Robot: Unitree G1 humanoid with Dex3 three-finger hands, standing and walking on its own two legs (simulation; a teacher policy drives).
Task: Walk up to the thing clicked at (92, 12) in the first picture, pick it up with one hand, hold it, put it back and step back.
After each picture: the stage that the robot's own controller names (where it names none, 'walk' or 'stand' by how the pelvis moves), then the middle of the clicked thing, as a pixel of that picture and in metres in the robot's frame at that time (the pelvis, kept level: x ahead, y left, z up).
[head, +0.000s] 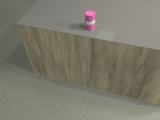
stand; (89, 21) +0.94 -0.02 -0.12
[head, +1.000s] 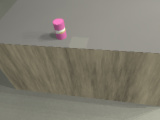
walk; (59, 29) +0.83 +0.20 -0.10
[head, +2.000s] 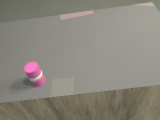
stand; (35, 74) +0.50 +0.27 -0.09
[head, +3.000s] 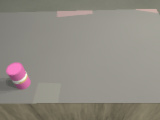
stand; (19, 76) +0.45 +0.31 -0.08
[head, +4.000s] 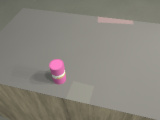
walk; (58, 72) +0.50 +0.18 -0.11
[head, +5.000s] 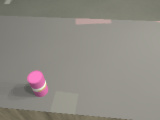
stand; (38, 84) +0.43 +0.23 -0.11
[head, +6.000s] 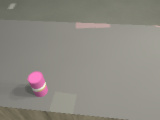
stand; (38, 84) +0.45 +0.25 -0.12
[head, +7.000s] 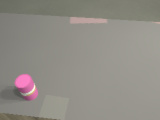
stand; (27, 87) +0.41 +0.26 -0.11
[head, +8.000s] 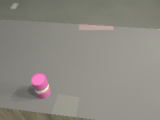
stand; (41, 86) +0.44 +0.23 -0.12
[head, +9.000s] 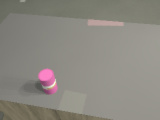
rise first; (48, 82) +0.45 +0.21 -0.12
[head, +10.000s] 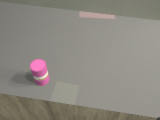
go down; (40, 72) +0.48 +0.19 -0.10
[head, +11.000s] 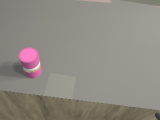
go down; (31, 63) +0.47 +0.18 -0.06
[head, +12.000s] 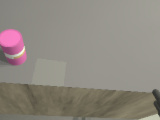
close in; (13, 48) +0.48 +0.19 -0.02
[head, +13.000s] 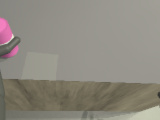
close; (2, 38) +0.51 +0.19 +0.01
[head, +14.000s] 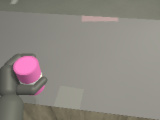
lift; (30, 76) +0.34 +0.18 +0.11
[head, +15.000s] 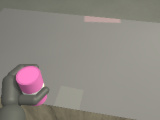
hold; (33, 86) +0.32 +0.18 +0.07
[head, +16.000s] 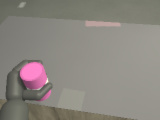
hold; (37, 82) +0.33 +0.17 +0.09
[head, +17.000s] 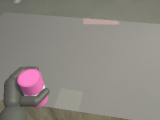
hold; (34, 89) +0.32 +0.18 +0.06
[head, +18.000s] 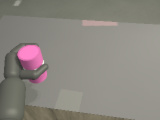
crouch; (33, 64) +0.39 +0.18 +0.10
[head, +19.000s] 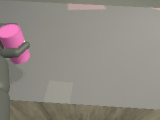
lower; (15, 44) +0.47 +0.20 +0.09
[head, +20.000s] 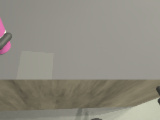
lower; out of the picture +0.52 +0.20 +0.01
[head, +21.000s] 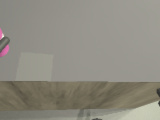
lower; out of the picture +0.51 +0.21 +0.01
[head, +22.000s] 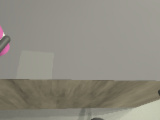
lower; out of the picture +0.51 +0.20 +0.01
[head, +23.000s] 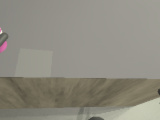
lower; out of the picture +0.52 +0.21 +0.01
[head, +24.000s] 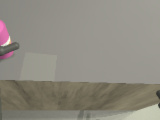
open; out of the picture +0.50 +0.20 +0.00
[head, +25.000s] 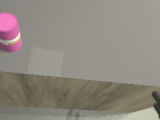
sink last; (8, 34) +0.51 +0.19 -0.01
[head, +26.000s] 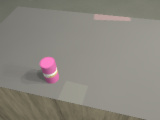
sink last; (49, 70) +0.49 +0.21 -0.07
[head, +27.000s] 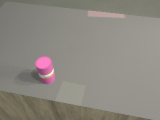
stand; (45, 70) +0.47 +0.19 -0.07
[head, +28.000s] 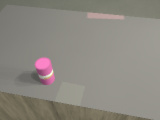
stand; (45, 71) +0.48 +0.19 -0.07
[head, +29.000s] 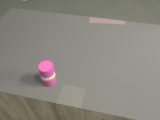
stand; (47, 73) +0.48 +0.19 -0.08
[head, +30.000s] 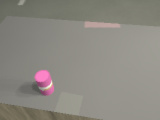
stand; (45, 83) +0.45 +0.21 -0.12
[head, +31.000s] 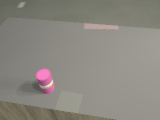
stand; (45, 81) +0.47 +0.21 -0.12
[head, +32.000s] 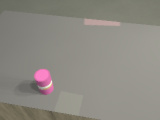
stand; (44, 82) +0.44 +0.21 -0.12
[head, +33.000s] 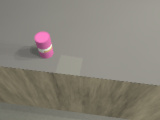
walk; (44, 45) +0.57 +0.18 -0.09
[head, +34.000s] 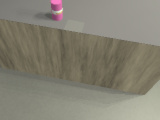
walk; (56, 9) +0.90 +0.19 -0.11
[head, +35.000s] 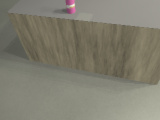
walk; (70, 4) +1.14 +0.19 -0.11
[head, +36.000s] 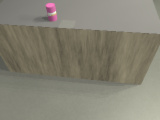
stand; (51, 12) +1.07 +0.25 -0.12
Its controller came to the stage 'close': yes
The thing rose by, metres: 0.21
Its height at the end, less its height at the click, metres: +0.00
